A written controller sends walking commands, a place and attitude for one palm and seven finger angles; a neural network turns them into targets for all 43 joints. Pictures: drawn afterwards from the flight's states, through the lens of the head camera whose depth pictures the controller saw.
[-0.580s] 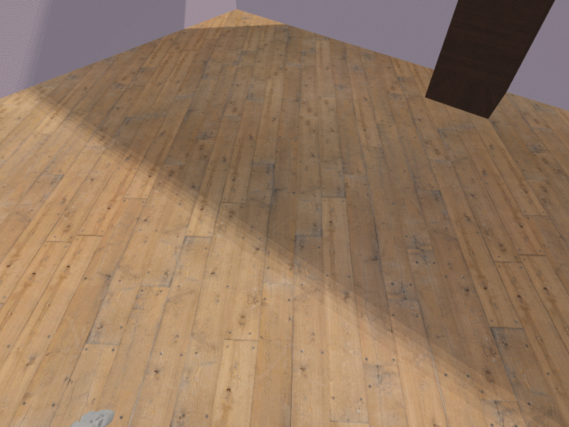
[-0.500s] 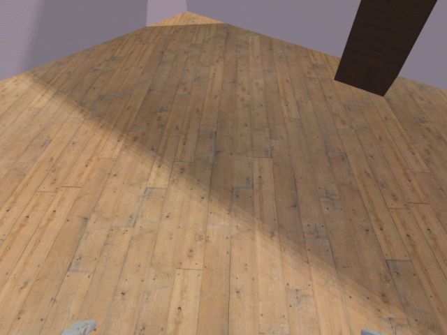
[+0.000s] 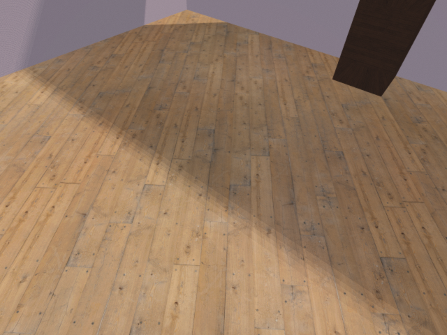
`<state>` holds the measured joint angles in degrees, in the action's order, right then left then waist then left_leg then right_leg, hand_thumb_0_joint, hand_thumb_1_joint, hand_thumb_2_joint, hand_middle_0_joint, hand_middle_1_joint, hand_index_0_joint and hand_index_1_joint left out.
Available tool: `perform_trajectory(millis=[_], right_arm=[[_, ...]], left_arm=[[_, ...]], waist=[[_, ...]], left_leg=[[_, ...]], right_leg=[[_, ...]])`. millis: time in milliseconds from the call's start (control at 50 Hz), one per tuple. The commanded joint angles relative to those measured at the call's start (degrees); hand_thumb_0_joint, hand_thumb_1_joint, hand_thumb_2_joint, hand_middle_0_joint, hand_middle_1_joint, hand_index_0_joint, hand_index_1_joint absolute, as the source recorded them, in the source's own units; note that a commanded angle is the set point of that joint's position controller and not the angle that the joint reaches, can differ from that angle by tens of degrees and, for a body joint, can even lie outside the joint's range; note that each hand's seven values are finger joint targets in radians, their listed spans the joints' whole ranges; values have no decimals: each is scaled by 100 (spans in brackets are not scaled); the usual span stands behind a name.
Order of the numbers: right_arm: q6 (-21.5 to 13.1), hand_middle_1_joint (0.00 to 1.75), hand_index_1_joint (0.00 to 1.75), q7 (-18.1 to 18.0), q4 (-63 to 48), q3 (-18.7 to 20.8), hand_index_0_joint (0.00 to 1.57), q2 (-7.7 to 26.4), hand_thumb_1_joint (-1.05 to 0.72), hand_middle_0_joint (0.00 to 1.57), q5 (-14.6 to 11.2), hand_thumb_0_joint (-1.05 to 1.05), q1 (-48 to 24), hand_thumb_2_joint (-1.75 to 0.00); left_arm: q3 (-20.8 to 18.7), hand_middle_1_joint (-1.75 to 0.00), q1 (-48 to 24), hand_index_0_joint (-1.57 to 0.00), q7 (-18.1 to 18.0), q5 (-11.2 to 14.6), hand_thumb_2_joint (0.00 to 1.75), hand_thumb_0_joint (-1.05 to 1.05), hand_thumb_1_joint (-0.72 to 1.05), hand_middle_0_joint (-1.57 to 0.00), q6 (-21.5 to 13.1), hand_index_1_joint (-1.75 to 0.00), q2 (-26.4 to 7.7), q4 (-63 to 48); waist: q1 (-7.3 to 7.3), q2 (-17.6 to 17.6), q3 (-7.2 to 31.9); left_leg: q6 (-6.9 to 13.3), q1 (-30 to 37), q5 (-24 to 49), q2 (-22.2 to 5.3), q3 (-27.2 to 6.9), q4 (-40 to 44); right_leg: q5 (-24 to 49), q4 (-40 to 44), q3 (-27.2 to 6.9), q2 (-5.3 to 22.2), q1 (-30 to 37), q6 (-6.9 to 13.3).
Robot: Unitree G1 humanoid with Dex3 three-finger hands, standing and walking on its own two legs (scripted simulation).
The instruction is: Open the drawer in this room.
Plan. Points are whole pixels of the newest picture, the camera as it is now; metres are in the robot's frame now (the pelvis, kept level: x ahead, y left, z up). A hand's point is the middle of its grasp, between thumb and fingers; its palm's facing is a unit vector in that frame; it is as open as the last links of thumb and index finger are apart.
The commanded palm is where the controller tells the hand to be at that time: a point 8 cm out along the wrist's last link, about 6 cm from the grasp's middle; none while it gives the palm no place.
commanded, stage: stand and wait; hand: left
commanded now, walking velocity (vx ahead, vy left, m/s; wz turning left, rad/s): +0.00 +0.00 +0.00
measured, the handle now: out of the picture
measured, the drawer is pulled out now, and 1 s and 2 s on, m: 0.00 0.00 0.00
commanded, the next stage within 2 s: turn or walk to find it in 0.32 s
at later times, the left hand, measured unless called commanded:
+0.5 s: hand out of the picture +0.06 +0.24 -0.16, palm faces +0.00 -0.94 -0.33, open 7.4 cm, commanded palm none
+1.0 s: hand out of the picture +0.03 +0.25 -0.16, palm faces +0.01 -0.94 -0.33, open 7.4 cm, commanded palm none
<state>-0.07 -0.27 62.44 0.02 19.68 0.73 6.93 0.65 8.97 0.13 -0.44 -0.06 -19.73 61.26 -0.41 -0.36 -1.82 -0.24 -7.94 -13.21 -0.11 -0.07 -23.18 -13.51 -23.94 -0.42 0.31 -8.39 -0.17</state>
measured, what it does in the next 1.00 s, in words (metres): stands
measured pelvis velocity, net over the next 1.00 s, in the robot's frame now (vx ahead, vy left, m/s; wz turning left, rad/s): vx -0.01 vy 0.00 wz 0.03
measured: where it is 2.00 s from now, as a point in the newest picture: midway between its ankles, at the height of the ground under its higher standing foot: outside the picture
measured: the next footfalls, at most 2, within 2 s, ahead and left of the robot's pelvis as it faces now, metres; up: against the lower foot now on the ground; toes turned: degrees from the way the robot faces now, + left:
none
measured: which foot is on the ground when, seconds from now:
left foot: down 0.00-1.00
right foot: down 0.00-1.00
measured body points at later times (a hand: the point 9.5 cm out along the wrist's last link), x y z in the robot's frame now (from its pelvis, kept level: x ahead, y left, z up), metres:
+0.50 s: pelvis -0.01 +0.00 +0.00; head -0.01 +0.00 +0.45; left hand +0.06 +0.29 -0.13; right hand +0.06 -0.29 -0.14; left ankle -0.01 +0.12 -0.74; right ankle +0.00 -0.12 -0.74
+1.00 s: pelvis -0.01 +0.00 +0.00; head -0.01 +0.00 +0.45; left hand +0.03 +0.30 -0.13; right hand +0.08 -0.29 -0.13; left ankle -0.01 +0.12 -0.74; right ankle -0.01 -0.12 -0.74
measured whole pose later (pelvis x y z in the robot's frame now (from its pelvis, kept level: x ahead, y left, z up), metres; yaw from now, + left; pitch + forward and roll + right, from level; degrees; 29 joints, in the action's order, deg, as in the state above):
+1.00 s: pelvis -0.01 +0.00 +0.00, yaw +1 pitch -2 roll +0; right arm -0.1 0.0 63.3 0.2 19.1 0.6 6.8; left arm 0.3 9.8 0.1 -0.7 -0.3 -19.2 62.6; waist -1.1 0.1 -2.2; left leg -0.4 -9.8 -11.4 0.2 -1.5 -22.8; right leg -12.1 -23.3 1.0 0.7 -9.5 -0.1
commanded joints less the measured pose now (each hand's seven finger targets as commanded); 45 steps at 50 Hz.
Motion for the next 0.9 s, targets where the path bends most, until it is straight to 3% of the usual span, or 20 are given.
perform_trajectory(millis=[0, 300, 340, 440, 560, 880], right_arm=[[-180, 30, 30, -57, -367, 217, 20, 1165, -90, 20, -21, 0, -382, -90], [-177, 30, 30, -33, -228, 208, 20, 1169, -90, 20, -20, 0, -261, -90], [-174, 30, 30, -24, -254, 217, 20, 1162, -90, 20, -15, 0, -281, -90], [-34, 30, 30, -3, -338, 135, 20, 628, -90, 20, 10, 0, -35, -90], [-77, 30, 30, -15, -379, 184, 20, 792, -90, 20, -11, 0, -7, -90], [-162, 30, 30, -27, -281, 239, 20, 1026, -90, 20, -27, 0, -232, -90]], left_arm=[[-265, -30, -371, -20, -83, -7, 90, 0, 90, -20, -138, -30, -1181, -371], [-252, -30, -374, -20, -73, -19, 90, 0, 90, -20, -151, -30, -1190, -289], [-271, -30, -371, -20, -79, -15, 90, 0, 90, -20, -136, -30, -1192, -312], [-220, -30, -78, -20, -139, -18, 90, 0, 90, -20, 11, -30, -730, -363], [-238, -30, -145, -20, -134, -23, 90, 0, 90, -20, -54, -30, -841, -456], [-281, -30, -183, -20, -92, -36, 90, 0, 90, -20, -145, -30, -1013, -268]], waist=[[26, -4, 318], [45, -82, 250], [26, 47, 233], [1, -24, 246], [29, -21, 390], [1, 72, 199]], left_leg=[[212, 10, 812, -628, -528, 408], [187, -38, 561, -627, -566, 503], [200, -143, 670, -623, -605, 456], [133, -507, 790, -547, -605, 101], [174, -348, 923, -576, -702, 86], [212, -233, 526, -594, -764, 446]], right_leg=[[775, 451, -559, 654, -11, 210], [343, 620, -663, 657, -154, 217], [402, 521, -566, 678, -105, 192], [390, 226, -463, 775, -173, 105], [495, 171, -440, 711, -185, 140], [108, 558, -491, 683, -169, 172]])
